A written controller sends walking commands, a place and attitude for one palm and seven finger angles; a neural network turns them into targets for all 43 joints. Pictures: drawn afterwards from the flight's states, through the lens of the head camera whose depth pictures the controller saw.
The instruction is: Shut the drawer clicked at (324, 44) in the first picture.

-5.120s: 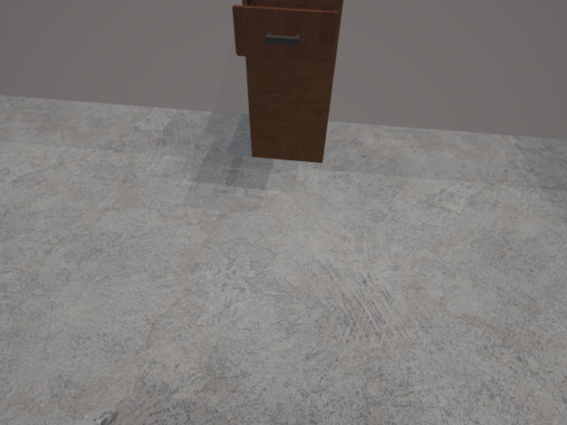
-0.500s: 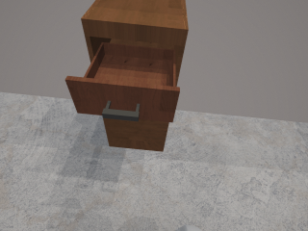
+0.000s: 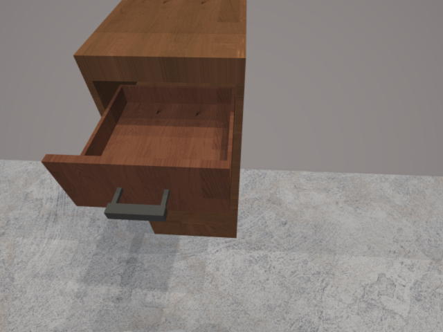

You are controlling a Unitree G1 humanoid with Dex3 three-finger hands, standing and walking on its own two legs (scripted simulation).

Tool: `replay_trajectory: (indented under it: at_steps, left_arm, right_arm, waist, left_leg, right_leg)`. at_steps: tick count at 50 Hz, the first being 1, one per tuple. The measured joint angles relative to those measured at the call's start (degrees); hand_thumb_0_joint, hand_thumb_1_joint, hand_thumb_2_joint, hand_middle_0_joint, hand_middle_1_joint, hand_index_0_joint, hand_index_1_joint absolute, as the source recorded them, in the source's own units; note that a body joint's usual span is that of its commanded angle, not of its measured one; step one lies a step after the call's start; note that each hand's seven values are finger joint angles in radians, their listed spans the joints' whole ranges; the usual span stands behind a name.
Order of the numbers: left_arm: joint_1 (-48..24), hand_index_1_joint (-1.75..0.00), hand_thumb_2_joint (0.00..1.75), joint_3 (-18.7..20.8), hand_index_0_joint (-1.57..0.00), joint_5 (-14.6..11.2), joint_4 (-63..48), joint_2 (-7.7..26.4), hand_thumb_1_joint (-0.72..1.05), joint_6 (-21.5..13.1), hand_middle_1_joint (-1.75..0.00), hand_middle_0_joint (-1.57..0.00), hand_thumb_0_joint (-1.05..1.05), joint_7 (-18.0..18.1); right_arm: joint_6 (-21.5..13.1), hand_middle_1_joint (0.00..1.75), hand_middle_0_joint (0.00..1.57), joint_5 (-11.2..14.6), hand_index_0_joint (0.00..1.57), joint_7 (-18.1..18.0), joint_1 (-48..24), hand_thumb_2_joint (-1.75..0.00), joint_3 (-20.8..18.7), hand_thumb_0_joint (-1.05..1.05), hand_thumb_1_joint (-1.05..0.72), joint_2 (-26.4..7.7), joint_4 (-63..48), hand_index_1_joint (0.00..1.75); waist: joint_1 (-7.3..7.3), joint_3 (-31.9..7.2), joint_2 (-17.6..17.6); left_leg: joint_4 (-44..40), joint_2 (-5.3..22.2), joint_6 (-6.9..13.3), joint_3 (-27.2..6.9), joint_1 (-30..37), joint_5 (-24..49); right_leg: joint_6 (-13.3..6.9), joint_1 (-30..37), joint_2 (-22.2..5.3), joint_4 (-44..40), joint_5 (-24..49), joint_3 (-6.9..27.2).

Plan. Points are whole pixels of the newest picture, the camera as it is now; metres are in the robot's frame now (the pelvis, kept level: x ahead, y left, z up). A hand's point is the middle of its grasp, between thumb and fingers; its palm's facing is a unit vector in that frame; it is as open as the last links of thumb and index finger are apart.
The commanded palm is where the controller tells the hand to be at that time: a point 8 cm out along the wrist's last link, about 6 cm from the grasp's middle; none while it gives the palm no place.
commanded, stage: come to a stop and stand still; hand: left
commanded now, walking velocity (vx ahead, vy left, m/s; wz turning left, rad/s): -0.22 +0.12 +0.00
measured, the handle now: (139, 202) +0.35 +0.19 +0.02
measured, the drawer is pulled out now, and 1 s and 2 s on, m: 0.28 0.28 0.28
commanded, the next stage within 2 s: look again from close up in 1.00 s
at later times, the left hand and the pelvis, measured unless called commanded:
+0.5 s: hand out of the picture -0.04 +0.25 -0.18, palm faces +0.06 -0.98 -0.20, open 7.4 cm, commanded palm none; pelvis -0.03 +0.06 +0.01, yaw -1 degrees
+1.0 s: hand out of the picture -0.08 +0.18 -0.17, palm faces +0.01 -0.99 -0.14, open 7.4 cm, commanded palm none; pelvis -0.07 +0.03 +0.00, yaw +0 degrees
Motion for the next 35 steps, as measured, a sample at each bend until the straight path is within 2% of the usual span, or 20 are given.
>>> replay_trajectory:
  at_steps: [4, 8, 11, 13, 15, 18, 21, 24, 27, 30, 31, 35]
  left_arm:
    - [0.9, -0.30, 0.90, -0.1, -0.21, 0.4, 0.5, 0.7, 0.94, 1.9, -0.30, -0.20, -0.02, 0.0]
    - [2.0, -0.30, 0.90, 0.3, -0.21, 0.8, 0.5, 1.5, 0.93, 3.1, -0.30, -0.20, -0.01, -0.1]
    - [3.2, -0.30, 0.90, 0.6, -0.21, 0.7, 0.7, 2.5, 0.92, 3.8, -0.30, -0.20, 0.00, -0.1]
    - [3.6, -0.30, 0.90, 0.7, -0.21, 0.3, 1.1, 3.3, 0.91, 4.5, -0.30, -0.20, 0.00, -0.2]
    - [4.2, -0.30, 0.90, 0.8, -0.20, 0.1, 1.4, 3.8, 0.91, 5.3, -0.30, -0.20, 0.00, -0.1]
    - [5.1, -0.30, 0.90, 0.7, -0.20, 0.3, 1.9, 3.9, 0.91, 5.6, -0.30, -0.20, 0.01, -0.3]
    - [6.2, -0.30, 0.90, 0.5, -0.20, 0.4, 2.5, 3.7, 0.91, 5.1, -0.30, -0.20, 0.01, -0.4]
    - [7.2, -0.30, 0.90, 0.1, -0.20, 0.3, 3.4, 3.3, 0.91, 5.1, -0.30, -0.19, 0.01, -0.3]
    - [7.7, -0.30, 0.90, -0.6, -0.20, 0.2, 4.3, 2.6, 0.91, 5.1, -0.30, -0.19, 0.01, -0.3]
    - [8.1, -0.30, 0.90, -1.1, -0.20, 0.2, 4.8, 2.1, 0.91, 4.3, -0.30, -0.19, 0.01, -0.2]
    - [7.9, -0.30, 0.90, -1.2, -0.20, 0.2, 5.2, 1.7, 0.91, 3.9, -0.30, -0.19, 0.01, 0.0]
    - [8.6, -0.30, 0.90, -2.2, -0.20, 0.0, 6.2, -0.4, 0.91, 3.2, -0.30, -0.20, 0.01, -0.3]
  right_arm:
    - [1.3, 0.30, 0.20, -0.2, 0.20, 0.3, -4.7, -0.90, -0.6, 0.00, -0.91, -1.6, -2.9, 0.30]
    - [1.6, 0.30, 0.20, -0.2, 0.20, 0.7, -8.1, -0.90, -0.9, 0.00, -0.92, -2.1, -5.2, 0.30]
    - [0.9, 0.30, 0.20, -0.1, 0.20, 0.9, -8.9, -0.90, -0.7, 0.00, -0.91, -1.9, -6.3, 0.30]
    - [0.2, 0.30, 0.20, -0.4, 0.20, 0.9, -8.8, -0.90, -0.4, 0.00, -0.91, -1.2, -6.5, 0.30]
    - [0.3, 0.30, 0.20, -0.8, 0.20, 0.9, -8.3, -0.90, 0.3, 0.00, -0.91, -0.3, -6.6, 0.30]
    - [0.3, 0.30, 0.20, -1.0, 0.20, 0.2, -7.8, -0.90, 1.0, 0.00, -0.92, 0.6, -6.2, 0.30]
    - [0.2, 0.30, 0.20, -0.7, 0.21, -0.1, -8.0, -0.90, 1.3, 0.00, -0.93, 0.6, -5.7, 0.30]
    - [-0.1, 0.30, 0.21, -0.6, 0.21, -0.1, -8.0, -0.90, 1.4, 0.00, -0.93, 0.8, -5.1, 0.30]
    - [-0.3, 0.30, 0.21, -0.5, 0.21, 0.0, -7.8, -0.90, 1.2, 0.00, -0.93, 0.8, -4.5, 0.30]
    - [-0.4, 0.30, 0.21, -0.2, 0.21, 0.3, -7.0, -0.90, 1.0, -0.01, -0.93, 0.7, -3.4, 0.30]
    - [-0.3, 0.30, 0.21, 0.0, 0.21, 0.3, -6.8, -0.90, 0.8, -0.01, -0.93, 0.5, -2.8, 0.30]
    - [0.1, 0.30, 0.21, 0.0, 0.21, 0.5, -4.6, -0.90, 0.4, -0.01, -0.94, -1.4, -0.8, 0.30]
  waist:
    - [1.19, 0.2, 0.2]
    - [2.48, 0.8, -1.0]
    - [2.92, 0.7, -2.2]
    - [3.15, 0.8, -4.0]
    - [3.51, 0.6, -4.9]
    - [3.60, -0.1, -4.8]
    - [3.74, -0.6, -4.8]
    - [3.43, -1.1, -4.8]
    - [2.68, -1.5, -4.3]
    - [2.21, -1.9, -4.4]
    - [2.17, -1.8, -4.0]
    - [0.85, -2.2, -0.6]
  left_leg:
    - [-3.8, -0.9, -0.7, -0.5, -1.5, 0.9]
    - [-7.6, -1.9, -0.8, -0.6, 0.0, 0.9]
    - [-17.5, -2.0, -0.5, -0.2, 4.8, 6.9]
    - [-20.5, -3.1, 1.8, 0.3, 6.2, 9.6]
    - [-21.6, -3.5, 3.6, 0.7, 6.7, 9.8]
    - [-26.0, -3.8, 4.5, 0.7, 7.8, 12.2]
    - [-29.5, -4.4, 5.0, 1.4, 8.4, 14.6]
    - [-31.5, -5.1, 5.3, 2.1, 8.4, 16.2]
    - [-32.2, -5.5, 5.3, 2.7, 7.9, 17.2]
    - [-31.3, -6.2, 4.9, 3.4, 6.5, 17.5]
    - [-30.6, -6.1, 4.6, 3.5, 6.0, 17.4]
    - [-31.5, -4.7, 3.7, 2.0, 6.9, 18.5]
  right_leg:
    - [0.5, -0.3, -0.5, 0.0, 0.2, 0.4]
    - [1.5, -1.2, -1.5, 0.7, 0.4, 1.0]
    - [2.8, -2.4, -2.2, 2.5, 0.0, 1.2]
    - [3.6, -3.5, -3.2, 5.4, -2.9, 2.1]
    - [3.9, -4.8, -2.3, 10.5, -10.8, 4.5]
    - [4.0, -6.3, -0.8, 19.7, -13.3, 7.6]
    - [4.5, -5.6, -0.8, 23.8, -12.3, 9.0]
    - [5.1, -2.4, -1.4, 20.5, -13.5, 9.0]
    - [5.1, 2.1, -1.8, 12.3, -14.5, 8.4]
    - [4.6, 7.2, -2.1, 0.4, -8.2, 8.3]
    - [4.3, 8.0, -1.9, -1.6, -8.1, 8.4]
    - [3.5, 9.5, -0.3, -3.2, -6.6, 7.1]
